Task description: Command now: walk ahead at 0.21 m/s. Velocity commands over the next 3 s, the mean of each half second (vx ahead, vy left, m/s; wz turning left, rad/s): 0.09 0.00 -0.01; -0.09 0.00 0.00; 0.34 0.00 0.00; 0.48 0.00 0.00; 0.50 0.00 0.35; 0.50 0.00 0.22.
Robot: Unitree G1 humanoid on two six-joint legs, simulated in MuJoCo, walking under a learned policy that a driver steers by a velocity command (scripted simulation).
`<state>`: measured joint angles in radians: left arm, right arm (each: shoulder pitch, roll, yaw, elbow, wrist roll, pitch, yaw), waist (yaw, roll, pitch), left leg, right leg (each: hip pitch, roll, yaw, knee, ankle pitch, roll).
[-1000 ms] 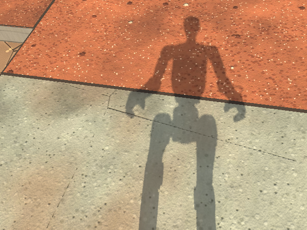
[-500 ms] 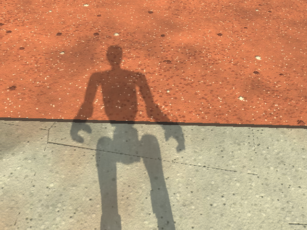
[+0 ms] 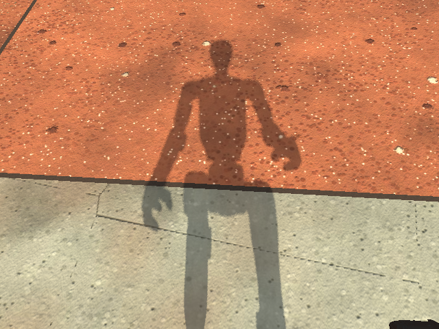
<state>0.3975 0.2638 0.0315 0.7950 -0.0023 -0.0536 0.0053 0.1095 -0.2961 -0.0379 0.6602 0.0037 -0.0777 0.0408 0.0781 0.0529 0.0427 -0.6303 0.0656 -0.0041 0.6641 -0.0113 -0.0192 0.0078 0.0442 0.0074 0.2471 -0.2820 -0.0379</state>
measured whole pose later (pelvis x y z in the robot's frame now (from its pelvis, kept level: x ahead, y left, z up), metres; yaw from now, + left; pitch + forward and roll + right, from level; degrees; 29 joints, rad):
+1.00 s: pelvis +0.11 -0.01 -0.02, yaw -1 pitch -1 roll +1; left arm 0.28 0.26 0.06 0.89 0.02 0.03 0.03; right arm 0.13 -0.27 -0.05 0.87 0.01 0.04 -0.03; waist 0.02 0.01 0.03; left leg -0.41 0.01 0.04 0.65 -0.34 0.00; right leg -0.29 -0.01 -0.01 0.65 -0.39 -0.04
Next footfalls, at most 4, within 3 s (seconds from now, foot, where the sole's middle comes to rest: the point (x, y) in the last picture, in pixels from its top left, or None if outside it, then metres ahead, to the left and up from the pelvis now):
0.10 left None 0.24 0.12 -0.78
0.42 right None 0.19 -0.12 -0.78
1.36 left None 0.21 0.16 -0.78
1.84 right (275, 292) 0.57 -0.06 -0.78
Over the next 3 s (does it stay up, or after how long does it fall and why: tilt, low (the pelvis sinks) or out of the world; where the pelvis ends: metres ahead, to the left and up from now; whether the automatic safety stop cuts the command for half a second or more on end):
stays up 1.06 0.15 -0.02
